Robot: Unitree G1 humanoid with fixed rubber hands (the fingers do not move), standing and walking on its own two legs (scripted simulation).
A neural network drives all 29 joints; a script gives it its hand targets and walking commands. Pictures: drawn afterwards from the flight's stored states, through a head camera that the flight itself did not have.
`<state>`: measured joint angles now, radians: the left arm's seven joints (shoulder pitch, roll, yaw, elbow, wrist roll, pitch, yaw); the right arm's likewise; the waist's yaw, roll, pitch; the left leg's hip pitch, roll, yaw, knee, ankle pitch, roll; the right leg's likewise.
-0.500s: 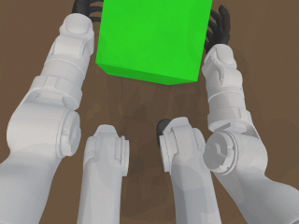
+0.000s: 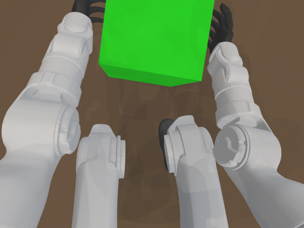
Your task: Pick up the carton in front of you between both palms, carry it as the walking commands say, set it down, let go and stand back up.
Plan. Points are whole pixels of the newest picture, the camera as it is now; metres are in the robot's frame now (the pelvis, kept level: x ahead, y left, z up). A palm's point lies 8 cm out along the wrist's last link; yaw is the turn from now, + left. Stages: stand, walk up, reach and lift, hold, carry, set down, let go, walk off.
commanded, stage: set down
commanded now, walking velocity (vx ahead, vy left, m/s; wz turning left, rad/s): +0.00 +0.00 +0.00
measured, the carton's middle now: (150, 40) +0.51 -0.05 -0.25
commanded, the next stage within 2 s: let go in 1.70 s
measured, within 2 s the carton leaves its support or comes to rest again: rests again in 0.02 s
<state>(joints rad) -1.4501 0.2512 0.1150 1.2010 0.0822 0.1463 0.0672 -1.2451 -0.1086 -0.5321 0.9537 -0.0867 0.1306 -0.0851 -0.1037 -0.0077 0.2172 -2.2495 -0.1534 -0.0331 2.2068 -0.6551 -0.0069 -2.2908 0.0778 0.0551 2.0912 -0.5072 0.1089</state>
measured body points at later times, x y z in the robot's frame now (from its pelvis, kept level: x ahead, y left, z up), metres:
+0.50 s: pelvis -0.01 +0.00 -0.01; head +0.35 +0.02 +0.25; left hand +0.55 +0.12 -0.20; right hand +0.49 -0.22 -0.19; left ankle +0.08 +0.10 -0.35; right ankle +0.13 -0.14 -0.35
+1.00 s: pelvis -0.01 -0.01 +0.05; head +0.33 -0.01 +0.34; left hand +0.57 +0.14 -0.08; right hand +0.49 -0.23 -0.09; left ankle +0.08 +0.10 -0.35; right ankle +0.13 -0.14 -0.35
